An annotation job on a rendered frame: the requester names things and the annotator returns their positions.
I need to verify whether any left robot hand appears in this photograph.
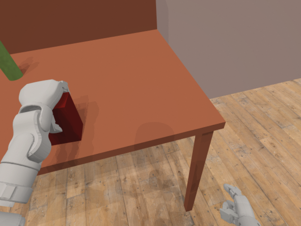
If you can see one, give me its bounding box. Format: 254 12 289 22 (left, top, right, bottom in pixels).
19 79 70 133

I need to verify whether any sponge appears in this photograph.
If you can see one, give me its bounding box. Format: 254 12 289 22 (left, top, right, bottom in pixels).
48 92 83 145

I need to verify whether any right robot hand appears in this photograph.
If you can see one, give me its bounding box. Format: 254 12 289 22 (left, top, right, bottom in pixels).
220 184 255 225

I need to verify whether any left robot upper arm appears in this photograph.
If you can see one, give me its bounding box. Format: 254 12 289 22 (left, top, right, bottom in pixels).
0 211 26 226

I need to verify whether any table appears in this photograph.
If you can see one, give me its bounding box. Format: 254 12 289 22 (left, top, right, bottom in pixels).
0 0 226 212

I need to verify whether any robot right forearm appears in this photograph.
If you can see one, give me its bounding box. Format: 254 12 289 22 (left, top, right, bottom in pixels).
238 216 261 226

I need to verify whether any robot left forearm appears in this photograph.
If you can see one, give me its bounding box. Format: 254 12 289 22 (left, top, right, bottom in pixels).
0 102 53 207

